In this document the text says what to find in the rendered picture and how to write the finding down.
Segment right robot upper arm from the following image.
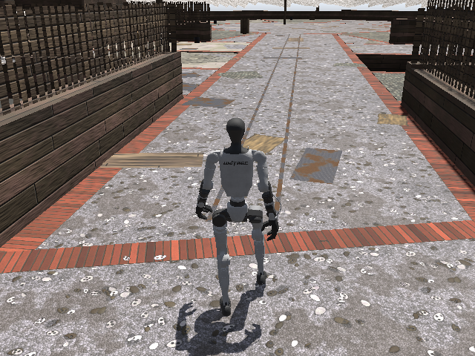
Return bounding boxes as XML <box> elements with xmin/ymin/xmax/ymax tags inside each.
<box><xmin>252</xmin><ymin>150</ymin><xmax>269</xmax><ymax>192</ymax></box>

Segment robot thigh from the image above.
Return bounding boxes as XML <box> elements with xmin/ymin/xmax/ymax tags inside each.
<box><xmin>212</xmin><ymin>208</ymin><xmax>230</xmax><ymax>268</ymax></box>
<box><xmin>247</xmin><ymin>205</ymin><xmax>263</xmax><ymax>241</ymax></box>

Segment right robot hand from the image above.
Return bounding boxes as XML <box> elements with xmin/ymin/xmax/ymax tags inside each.
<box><xmin>261</xmin><ymin>219</ymin><xmax>279</xmax><ymax>241</ymax></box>

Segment left robot thigh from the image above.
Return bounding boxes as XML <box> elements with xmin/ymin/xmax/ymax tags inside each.
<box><xmin>212</xmin><ymin>208</ymin><xmax>230</xmax><ymax>268</ymax></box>

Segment left robot hand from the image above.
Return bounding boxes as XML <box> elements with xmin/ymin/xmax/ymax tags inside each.
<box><xmin>195</xmin><ymin>205</ymin><xmax>213</xmax><ymax>220</ymax></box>

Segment left robot upper arm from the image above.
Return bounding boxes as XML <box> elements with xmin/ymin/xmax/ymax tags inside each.
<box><xmin>202</xmin><ymin>150</ymin><xmax>221</xmax><ymax>190</ymax></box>

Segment right robot thigh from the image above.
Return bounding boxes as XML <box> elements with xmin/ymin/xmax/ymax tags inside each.
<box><xmin>247</xmin><ymin>205</ymin><xmax>263</xmax><ymax>241</ymax></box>

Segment robot left forearm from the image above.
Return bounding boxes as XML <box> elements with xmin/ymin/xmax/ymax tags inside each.
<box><xmin>197</xmin><ymin>179</ymin><xmax>210</xmax><ymax>208</ymax></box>

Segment robot right forearm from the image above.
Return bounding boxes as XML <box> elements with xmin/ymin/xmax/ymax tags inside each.
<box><xmin>262</xmin><ymin>181</ymin><xmax>277</xmax><ymax>220</ymax></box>

